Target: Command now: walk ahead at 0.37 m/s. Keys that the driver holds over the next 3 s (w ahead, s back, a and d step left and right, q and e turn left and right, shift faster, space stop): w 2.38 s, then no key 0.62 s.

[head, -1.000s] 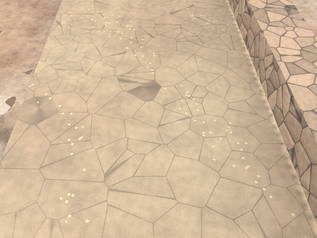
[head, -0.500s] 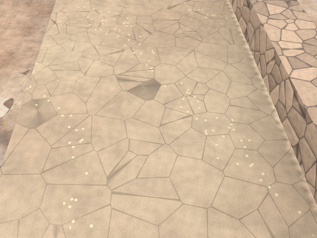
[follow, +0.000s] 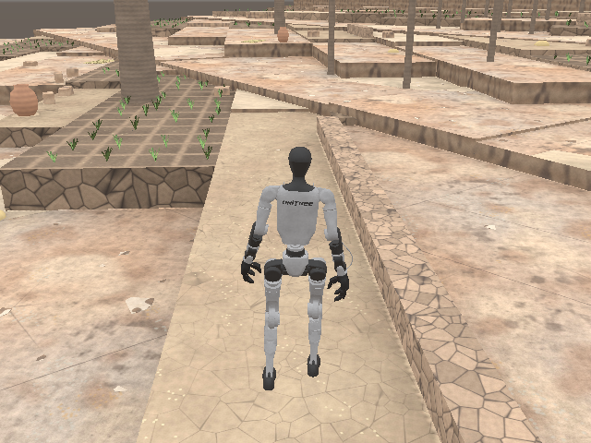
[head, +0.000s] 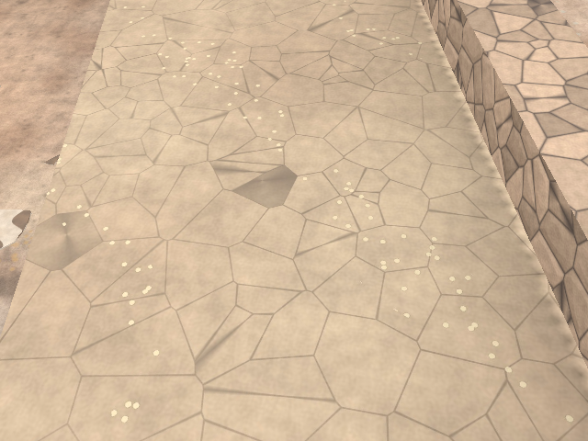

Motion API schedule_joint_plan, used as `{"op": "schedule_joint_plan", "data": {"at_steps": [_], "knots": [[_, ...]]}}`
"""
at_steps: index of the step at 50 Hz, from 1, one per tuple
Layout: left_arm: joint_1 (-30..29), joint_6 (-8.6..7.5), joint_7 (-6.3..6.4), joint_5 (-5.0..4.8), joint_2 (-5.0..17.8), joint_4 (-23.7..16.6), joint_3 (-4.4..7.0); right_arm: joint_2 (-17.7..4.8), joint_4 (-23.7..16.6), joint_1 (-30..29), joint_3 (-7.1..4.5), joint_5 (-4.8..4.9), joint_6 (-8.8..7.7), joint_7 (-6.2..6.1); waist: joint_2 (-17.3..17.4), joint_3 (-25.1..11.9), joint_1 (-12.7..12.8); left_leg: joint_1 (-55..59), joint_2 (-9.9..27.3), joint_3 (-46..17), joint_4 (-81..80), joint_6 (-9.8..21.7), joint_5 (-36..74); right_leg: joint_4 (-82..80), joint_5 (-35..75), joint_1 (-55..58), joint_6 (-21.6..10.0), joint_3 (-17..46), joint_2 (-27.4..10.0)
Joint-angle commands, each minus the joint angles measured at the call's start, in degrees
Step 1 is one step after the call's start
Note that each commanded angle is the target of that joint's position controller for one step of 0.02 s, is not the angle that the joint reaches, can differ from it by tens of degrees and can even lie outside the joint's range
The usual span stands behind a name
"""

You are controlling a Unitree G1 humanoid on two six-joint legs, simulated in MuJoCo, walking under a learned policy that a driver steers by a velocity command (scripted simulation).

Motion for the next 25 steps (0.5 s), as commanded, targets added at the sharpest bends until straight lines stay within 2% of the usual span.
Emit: {"op": "schedule_joint_plan", "data": {"at_steps": [1, 2, 3, 4, 5, 6, 8, 11, 14, 18, 20, 21, 23, 24, 25], "knots": [[26.04, -0.84, -0.41, 1.57, 11.79, 4.62, 2.38, 0.76, -7.69, -7.13, 0.94, 0.15, -2.48, 0.12, -20.80, -4.24, 9.94, -37.42, -6.14, -2.19, 35.82, 2.30, -5.58, -25.68, -12.70, 30.63, -13.64, 47.25, -21.69], [19.38, -1.78, -0.52, 1.74, 9.11, 3.33, 1.16, -1.75, -8.04, -7.64, 0.42, 1.58, -3.23, 0.39, -13.24, 0.32, 6.37, -42.70, -1.73, -6.82, 43.83, 4.14, -2.65, -25.48, -17.73, 26.05, -13.66, 46.13, -23.27], [13.29, -2.21, -0.88, 1.33, 6.11, 1.18, 0.10, -3.57, -8.61, -9.05, 0.18, 1.72, -3.59, 0.78, -8.88, 3.69, 4.46, -43.78, 1.40, -6.26, 44.06, 5.70, 3.95, -25.35, -16.23, 21.69, -11.12, 37.58, -20.68], [8.88, -2.23, -1.33, 1.39, 5.26, -0.26, -0.59, -4.26, -8.27, -9.13, -0.26, 1.08, -3.67, 0.60, -5.93, 4.57, 2.55, -41.81, 3.78, -5.10, 41.32, 6.06, 9.81, -25.96, -10.03, 18.08, -8.97, 29.88, -17.71], [7.31, -2.12, -1.57, 1.57, 4.79, -0.97, -0.99, -4.97, -8.12, -9.19, -0.85, 0.34, -3.47, 0.36, -5.49, 4.95, 1.49, -39.01, 5.39, -4.41, 37.47, 5.84, 13.13, -26.51, -3.23, 15.29, -7.31, 23.87, -15.17], [7.98, -1.75, -1.53, 1.78, 3.37, -0.76, -1.52, -5.46, -7.78, -8.86, -1.29, 0.13, -2.94, 0.47, -6.07, 4.52, 0.95, -36.15, 6.05, -3.50, 35.00, 5.38, 15.18, -26.86, 2.23, 13.84, -5.95, 18.68, -12.59], [12.28, -1.32, -0.89, 2.04, 3.74, 0.35, -1.76, -3.84, -7.87, -9.94, -1.25, -0.07, -1.96, 0.80, -6.42, 4.37, 1.30, -35.91, 6.03, -1.28, 32.32, 3.91, 17.75, -27.04, 12.42, 14.04, -5.99, 13.60, -10.74], [15.16, -0.88, 0.28, 2.39, 5.84, 0.34, -1.72, -2.81, -11.01, -17.50, -0.93, -0.46, -1.38, 0.86, -5.20, 5.59, 2.34, -40.56, 6.10, -0.46, 24.39, 1.85, 22.23, -27.90, 20.06, 15.44, -7.05, 11.46, -11.24], [15.95, -0.42, 0.96, 2.38, 6.31, -0.70, -1.73, -2.11, -13.80, -25.23, -0.23, -0.32, -1.68, 1.39, -5.65, 6.72, 3.93, -38.60, 4.59, 0.99, 12.12, 1.19, 28.28, -29.37, 19.83, 14.62, -6.45, 8.75, -10.13], [19.66, -0.08, 1.16, 1.63, 6.65, -0.22, -1.35, -2.27, -16.09, -32.11, 0.43, 0.13, -2.17, 2.69, -5.82, 8.50, 5.41, -37.30, 2.69, 2.34, 2.92, 2.03, 30.25, -29.37, 19.53, 19.15, -6.60, 7.08, -11.47], [20.29, 0.31, 1.25, 1.38, 6.90, -0.01, -1.02, -2.48, -17.43, -34.49, 0.68, 0.28, -2.63, 3.54, -6.15, 8.93, 5.12, -37.22, 2.21, 2.25, 0.07, 3.27, 28.53, -27.48, 22.59, 22.95, -6.45, 6.54, -12.97], [19.99, 0.51, 1.29, 1.35, 7.33, -0.13, -0.77, -2.88, -17.88, -34.79, 0.66, 0.32, -2.87, 3.93, -6.45, 8.45, 4.49, -36.02, 1.68, 2.52, -1.08, 4.06, 26.94, -25.85, 26.07, 24.62, -6.18, 6.12, -13.57], [18.29, 0.85, 1.35, 1.60, 9.01, -0.84, -0.16, -5.26, -17.52, -30.82, -0.28, 0.25, -3.17, 4.17, -8.73, 4.10, 1.11, -27.45, -1.29, 4.23, -1.76, 5.93, 22.98, -19.37, 44.25, 26.87, -5.13, 5.33, -14.06], [17.35, 1.24, 1.32, 1.88, 9.77, -1.11, 0.12, -7.47, -16.10, -24.73, -1.34, 0.28, -3.17, 3.94, -10.29, -0.34, -2.33, -19.27, -3.50, 5.46, -1.45, 7.24, 21.39, -12.02, 54.59, 27.13, -4.44, 4.58, -13.46], [15.89, 1.60, 1.20, 2.10, 9.52, -1.71, -0.04, -10.12, -12.85, -13.82, -2.75, 0.38, -2.97, 3.49, -10.47, -6.38, -7.67, -4.91, -4.42, 5.61, -2.19, 9.02, 22.53, 0.36, 57.52, 22.39, -2.85, 2.91, -11.03]]}}
Next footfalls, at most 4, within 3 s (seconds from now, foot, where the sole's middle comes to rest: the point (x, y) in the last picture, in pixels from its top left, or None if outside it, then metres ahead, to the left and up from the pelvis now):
0.50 left None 0.45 0.12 -0.76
1.08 right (372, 342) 0.75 -0.13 -0.76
1.64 left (277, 247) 1.07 0.11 -0.76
2.20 right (352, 169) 1.38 -0.13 -0.76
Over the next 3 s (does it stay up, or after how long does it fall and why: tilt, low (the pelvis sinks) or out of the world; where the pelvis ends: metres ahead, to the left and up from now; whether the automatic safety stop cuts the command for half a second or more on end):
stays up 1.48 -0.02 0.01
